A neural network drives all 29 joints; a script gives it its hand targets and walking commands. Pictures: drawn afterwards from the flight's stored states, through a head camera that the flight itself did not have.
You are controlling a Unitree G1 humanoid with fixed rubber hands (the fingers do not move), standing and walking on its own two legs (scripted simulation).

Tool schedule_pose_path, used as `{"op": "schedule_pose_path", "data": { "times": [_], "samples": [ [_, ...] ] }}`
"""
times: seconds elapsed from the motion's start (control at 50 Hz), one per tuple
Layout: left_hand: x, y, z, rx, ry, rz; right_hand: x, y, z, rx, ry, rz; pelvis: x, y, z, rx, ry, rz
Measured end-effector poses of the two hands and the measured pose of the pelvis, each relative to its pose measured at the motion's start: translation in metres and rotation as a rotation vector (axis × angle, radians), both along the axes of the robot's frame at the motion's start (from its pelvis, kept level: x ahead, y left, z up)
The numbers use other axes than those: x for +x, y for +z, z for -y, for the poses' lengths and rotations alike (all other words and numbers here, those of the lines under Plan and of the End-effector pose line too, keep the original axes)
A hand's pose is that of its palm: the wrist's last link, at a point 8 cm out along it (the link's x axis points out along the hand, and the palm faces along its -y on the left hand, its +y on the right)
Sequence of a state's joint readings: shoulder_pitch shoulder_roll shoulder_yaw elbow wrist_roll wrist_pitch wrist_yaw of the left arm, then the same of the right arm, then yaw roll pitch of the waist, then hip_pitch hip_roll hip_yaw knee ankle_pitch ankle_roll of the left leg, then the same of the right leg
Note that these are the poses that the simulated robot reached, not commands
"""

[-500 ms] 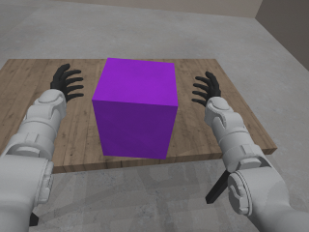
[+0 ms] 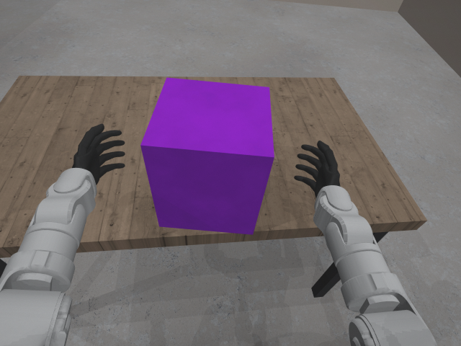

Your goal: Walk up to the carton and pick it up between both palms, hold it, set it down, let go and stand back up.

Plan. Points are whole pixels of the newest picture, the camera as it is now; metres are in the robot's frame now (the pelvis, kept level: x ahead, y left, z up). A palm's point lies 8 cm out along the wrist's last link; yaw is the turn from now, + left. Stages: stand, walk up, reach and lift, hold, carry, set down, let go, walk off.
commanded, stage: set down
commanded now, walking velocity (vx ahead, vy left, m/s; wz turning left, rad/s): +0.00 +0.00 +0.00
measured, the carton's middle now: (211, 160) +0.49 +0.01 +0.03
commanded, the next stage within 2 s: let go in 1.78 s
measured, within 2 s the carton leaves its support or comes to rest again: neither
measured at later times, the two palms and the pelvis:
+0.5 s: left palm (84, 243) +0.31 +0.23 +0.02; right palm (325, 239) +0.29 -0.18 +0.03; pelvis +0.04 +0.00 +0.01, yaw -1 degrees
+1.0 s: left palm (75, 297) +0.23 +0.23 -0.01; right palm (333, 283) +0.23 -0.19 +0.00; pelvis +0.03 +0.00 +0.00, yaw -1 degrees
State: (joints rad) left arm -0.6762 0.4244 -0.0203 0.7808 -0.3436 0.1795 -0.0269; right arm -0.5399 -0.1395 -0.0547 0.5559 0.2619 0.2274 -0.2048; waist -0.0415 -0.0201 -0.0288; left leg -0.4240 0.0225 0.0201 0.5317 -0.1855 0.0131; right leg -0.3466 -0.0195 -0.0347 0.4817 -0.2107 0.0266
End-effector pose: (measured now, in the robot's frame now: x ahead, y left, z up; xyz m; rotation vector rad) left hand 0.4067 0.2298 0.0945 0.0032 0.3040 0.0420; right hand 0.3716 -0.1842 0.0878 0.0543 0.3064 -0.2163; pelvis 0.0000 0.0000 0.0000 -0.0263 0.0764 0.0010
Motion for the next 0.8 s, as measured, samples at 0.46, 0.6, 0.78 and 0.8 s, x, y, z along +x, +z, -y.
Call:
{"op": "schedule_pose_path", "data": {
  "times": [0.46,0.6,0.78,0.8],
  "samples": [
    [-0.093,-0.069,-0.002,-0.001,-0.015,-0.055,-0.072,-0.05,-0.005,0.011,-0.008,-0.009,0.037,0.009,-0.001,0.005,-0.017,0.104],
    [-0.119,-0.073,-0.003,0.001,-0.007,-0.04,-0.089,-0.057,-0.011,0.012,0.002,-0.011,0.038,0.008,-0.001,0.004,-0.01,0.124],
    [-0.141,-0.077,-0.01,0.018,0.01,-0.049,-0.108,-0.065,-0.013,0.015,0.009,-0.022,0.036,0.007,0.0,0.008,-0.008,0.16],
    [-0.145,-0.078,-0.01,0.019,0.012,-0.053,-0.111,-0.067,-0.013,0.014,0.01,-0.027,0.035,0.008,0.0,0.008,-0.008,0.166]
  ]
}}
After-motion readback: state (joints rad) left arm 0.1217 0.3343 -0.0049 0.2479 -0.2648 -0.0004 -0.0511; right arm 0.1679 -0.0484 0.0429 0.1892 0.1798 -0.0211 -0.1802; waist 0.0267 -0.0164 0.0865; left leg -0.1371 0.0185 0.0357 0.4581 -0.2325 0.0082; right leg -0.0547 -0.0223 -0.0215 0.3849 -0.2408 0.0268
